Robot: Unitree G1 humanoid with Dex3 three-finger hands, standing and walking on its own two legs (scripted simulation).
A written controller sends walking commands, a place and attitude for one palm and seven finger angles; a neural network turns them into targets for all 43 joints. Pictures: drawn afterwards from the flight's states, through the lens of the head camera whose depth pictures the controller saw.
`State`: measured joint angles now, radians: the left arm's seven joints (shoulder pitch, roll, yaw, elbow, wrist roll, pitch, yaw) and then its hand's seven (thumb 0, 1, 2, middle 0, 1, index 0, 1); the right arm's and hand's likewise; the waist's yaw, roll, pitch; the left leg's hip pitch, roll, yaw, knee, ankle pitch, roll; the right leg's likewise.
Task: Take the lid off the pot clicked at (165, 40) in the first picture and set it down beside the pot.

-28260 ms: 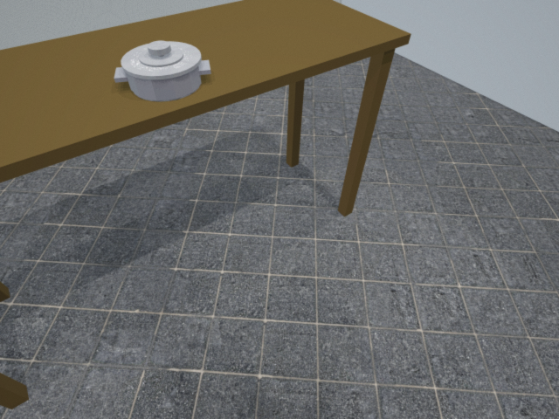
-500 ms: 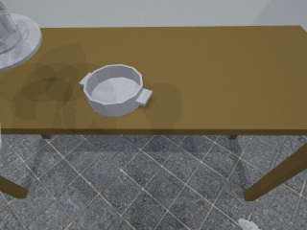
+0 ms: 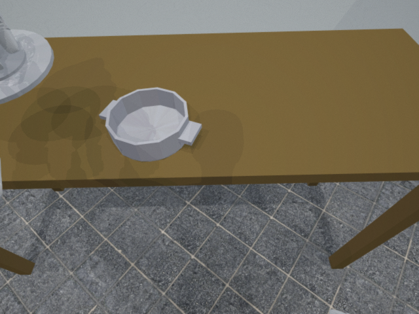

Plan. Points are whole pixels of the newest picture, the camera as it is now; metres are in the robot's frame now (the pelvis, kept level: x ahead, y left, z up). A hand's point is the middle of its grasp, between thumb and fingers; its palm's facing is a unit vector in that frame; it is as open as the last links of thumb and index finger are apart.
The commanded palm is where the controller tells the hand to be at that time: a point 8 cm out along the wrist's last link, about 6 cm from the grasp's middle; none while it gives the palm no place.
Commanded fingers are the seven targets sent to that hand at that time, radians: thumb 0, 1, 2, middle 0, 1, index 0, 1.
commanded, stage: lower the lid onto the table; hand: left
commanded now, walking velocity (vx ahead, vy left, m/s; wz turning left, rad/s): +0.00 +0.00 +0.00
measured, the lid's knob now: out of the picture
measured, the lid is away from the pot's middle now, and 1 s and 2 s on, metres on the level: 0.22 0.23 0.23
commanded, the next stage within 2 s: none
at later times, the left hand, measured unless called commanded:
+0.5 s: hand out of the picture +0.45 +0.34 +0.24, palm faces -0.26 -0.19 -0.95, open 7.0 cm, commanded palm +0.45 +0.33 +0.31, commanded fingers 0.00 0.56 1.07 -0.74 -1.13 -0.92 -1.14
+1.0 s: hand (3, 92) +0.44 +0.33 +0.21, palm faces -0.34 -0.20 -0.92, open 7.0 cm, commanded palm +0.45 +0.33 +0.27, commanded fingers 0.00 0.56 1.07 -0.74 -1.13 -0.92 -1.14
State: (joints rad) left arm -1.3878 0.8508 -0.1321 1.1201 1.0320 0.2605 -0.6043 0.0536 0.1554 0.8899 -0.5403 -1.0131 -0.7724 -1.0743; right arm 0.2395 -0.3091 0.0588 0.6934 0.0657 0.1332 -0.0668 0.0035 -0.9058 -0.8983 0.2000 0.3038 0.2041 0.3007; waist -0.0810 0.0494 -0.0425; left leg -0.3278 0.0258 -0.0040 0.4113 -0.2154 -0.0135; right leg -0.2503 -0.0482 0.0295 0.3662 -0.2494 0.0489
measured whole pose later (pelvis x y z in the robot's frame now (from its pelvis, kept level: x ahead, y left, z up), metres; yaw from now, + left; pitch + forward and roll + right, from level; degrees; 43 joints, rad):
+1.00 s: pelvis +0.00 +0.00 +0.00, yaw +0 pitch +8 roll -1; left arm -1.24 0.85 -0.09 1.16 1.00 0.16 -0.57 0.05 0.16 0.89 -0.53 -1.01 -0.77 -1.08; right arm 0.26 -0.30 0.04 0.69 0.08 0.15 -0.07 0.00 -0.91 -0.90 0.20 0.30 0.20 0.30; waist -0.10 0.04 -0.04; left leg -0.38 0.03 0.00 0.48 -0.24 -0.01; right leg -0.29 -0.04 0.04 0.42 -0.27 0.05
